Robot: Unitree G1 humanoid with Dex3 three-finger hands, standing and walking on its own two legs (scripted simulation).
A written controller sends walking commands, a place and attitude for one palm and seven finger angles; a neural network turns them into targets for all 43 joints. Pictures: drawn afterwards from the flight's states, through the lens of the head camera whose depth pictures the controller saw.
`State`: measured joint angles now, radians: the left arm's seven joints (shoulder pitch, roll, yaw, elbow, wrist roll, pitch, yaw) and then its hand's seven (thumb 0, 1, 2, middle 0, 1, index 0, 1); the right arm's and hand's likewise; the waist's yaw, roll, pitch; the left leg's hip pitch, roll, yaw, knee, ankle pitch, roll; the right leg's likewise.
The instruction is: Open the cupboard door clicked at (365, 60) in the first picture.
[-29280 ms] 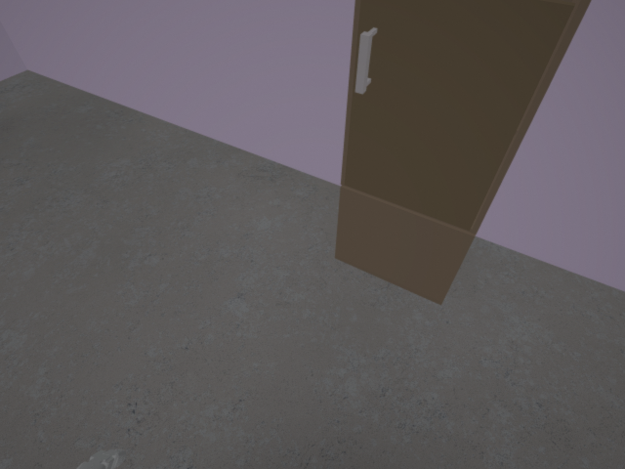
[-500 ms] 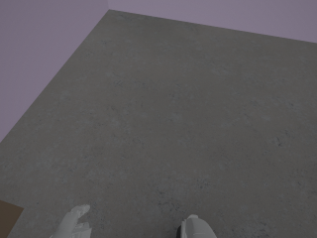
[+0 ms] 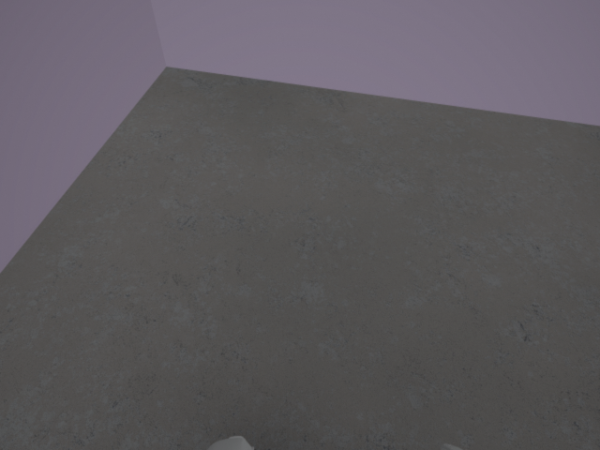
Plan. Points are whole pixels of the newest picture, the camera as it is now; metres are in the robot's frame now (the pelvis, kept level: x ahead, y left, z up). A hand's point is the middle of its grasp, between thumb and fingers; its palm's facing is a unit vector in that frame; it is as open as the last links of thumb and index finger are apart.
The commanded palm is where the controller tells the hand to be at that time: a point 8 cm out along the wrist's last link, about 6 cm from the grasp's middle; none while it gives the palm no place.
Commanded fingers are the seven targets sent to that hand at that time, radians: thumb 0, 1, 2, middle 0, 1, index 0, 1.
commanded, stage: walk to a spot facing it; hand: left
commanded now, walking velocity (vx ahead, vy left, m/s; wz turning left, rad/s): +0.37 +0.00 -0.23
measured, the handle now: out of the picture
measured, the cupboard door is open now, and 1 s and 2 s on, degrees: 43 43 43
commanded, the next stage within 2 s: turn to face it in 0.52 s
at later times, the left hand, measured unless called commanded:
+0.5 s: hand (249, 314) +0.36 +0.11 -0.15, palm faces -0.13 -0.97 -0.21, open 7.3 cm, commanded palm none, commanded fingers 0.00 0.90 0.90 -0.20 -0.30 -0.20 -0.30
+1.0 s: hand (251, 259) +0.49 +0.13 -0.17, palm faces +0.07 -0.98 -0.18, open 7.3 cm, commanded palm none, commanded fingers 0.00 0.90 0.90 -0.20 -0.30 -0.20 -0.30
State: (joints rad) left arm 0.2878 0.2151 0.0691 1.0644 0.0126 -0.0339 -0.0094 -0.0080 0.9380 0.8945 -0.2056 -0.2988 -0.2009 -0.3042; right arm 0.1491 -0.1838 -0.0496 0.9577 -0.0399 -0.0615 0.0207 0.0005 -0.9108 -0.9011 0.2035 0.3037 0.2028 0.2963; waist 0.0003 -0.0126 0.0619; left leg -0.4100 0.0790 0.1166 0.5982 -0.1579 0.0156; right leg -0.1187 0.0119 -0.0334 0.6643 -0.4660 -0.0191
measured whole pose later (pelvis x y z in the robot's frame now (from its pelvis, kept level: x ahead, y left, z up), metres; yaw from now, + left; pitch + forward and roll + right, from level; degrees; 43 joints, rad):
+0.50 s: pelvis +0.23 -0.06 +0.01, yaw -7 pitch -1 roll +1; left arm 0.12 0.18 0.06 1.01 0.02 -0.07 -0.01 0.00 0.92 0.89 -0.20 -0.30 -0.20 -0.30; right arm 0.39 -0.17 -0.05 1.14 -0.02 0.00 0.01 0.01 -0.91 -0.90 0.20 0.30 0.20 0.30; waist -0.04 0.01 0.11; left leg -0.31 0.12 0.10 1.09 -0.45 -0.02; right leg -0.32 -0.03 -0.13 0.60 -0.27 -0.06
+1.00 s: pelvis +0.42 -0.06 +0.01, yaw +2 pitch +2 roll -1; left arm 0.15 0.18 0.06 0.99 0.01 0.02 0.01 0.01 0.91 0.89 -0.20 -0.30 -0.20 -0.30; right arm 0.16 -0.18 -0.04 0.98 -0.03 0.00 -0.01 0.00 -0.91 -0.90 0.20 0.30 0.20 0.30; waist 0.00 -0.01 0.09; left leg -0.40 -0.02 0.03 0.55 -0.18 0.05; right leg -0.45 -0.06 -0.02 1.05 -0.46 0.06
